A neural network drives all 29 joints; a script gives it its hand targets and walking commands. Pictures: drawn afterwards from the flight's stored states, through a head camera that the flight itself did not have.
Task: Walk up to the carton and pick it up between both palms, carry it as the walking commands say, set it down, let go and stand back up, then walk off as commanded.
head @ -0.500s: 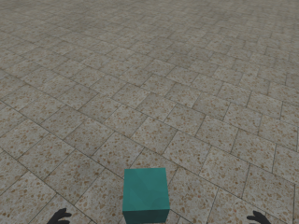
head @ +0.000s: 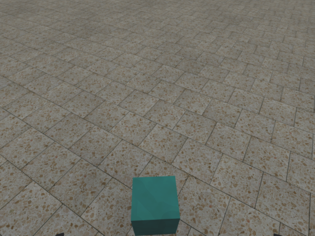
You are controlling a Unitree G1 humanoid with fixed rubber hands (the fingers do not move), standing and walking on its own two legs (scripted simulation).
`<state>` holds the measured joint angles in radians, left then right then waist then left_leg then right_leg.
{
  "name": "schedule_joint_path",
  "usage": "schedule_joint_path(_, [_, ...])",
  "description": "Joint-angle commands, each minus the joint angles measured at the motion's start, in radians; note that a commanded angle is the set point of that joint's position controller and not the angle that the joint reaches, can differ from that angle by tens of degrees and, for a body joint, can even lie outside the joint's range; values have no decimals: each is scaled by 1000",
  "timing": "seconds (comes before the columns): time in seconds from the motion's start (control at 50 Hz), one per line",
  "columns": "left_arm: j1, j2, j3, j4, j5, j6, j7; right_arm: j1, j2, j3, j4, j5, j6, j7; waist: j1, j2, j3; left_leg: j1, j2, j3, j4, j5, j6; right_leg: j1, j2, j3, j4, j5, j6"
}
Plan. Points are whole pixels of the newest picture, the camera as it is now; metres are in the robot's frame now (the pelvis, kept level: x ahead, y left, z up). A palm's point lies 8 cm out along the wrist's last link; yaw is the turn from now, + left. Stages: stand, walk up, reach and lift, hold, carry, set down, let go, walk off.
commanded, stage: stand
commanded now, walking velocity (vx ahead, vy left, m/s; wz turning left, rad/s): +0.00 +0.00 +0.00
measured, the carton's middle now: (154, 206) +0.42 +0.04 -0.64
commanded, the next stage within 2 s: walk off in 0.80 s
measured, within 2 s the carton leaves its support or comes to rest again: neither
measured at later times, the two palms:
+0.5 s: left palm out of the picture +0.07 +0.31 -0.11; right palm out of the picture +0.08 -0.31 -0.10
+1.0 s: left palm out of the picture +0.07 +0.31 -0.11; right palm out of the picture +0.08 -0.31 -0.10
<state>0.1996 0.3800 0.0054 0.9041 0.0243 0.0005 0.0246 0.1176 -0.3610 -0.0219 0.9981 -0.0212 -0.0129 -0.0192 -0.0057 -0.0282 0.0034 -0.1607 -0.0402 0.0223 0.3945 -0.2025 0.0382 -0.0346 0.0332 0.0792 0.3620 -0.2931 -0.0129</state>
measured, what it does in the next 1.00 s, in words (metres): stands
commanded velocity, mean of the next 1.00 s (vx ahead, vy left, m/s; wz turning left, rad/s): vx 0.00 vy -0.01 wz -0.02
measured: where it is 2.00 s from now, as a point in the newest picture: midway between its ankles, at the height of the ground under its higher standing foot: outside the picture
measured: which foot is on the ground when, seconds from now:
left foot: down 0.00-1.00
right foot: down 0.00-1.00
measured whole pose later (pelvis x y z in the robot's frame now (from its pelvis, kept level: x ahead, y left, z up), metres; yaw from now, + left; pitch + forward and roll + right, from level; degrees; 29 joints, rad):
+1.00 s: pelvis -0.01 +0.00 +0.00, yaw +0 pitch -2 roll +0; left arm 0.16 0.40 -0.01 1.02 0.01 -0.01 0.02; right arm 0.09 -0.38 0.00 1.09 -0.01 -0.02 -0.01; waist 0.00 -0.02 0.02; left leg -0.15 -0.05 0.01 0.34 -0.16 0.04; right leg -0.02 0.03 0.07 0.31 -0.25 -0.01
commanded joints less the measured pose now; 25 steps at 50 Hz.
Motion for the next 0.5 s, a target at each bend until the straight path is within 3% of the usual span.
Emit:
schedule_joint_path(0.0, [-27,156,31,-36,-1,-12,3,-48,-171,-29,-37,2,-11,-3,-2,22,-4,86,147,-156,-53,186,-12,-117,-124,96,-67,182,2])
schedule_joint_path(0.48, [-45,175,18,44,-6,-18,-2,-58,-193,-14,27,8,-16,-1,0,25,-1,91,155,-167,-80,181,-7,-106,-131,96,-94,165,-6])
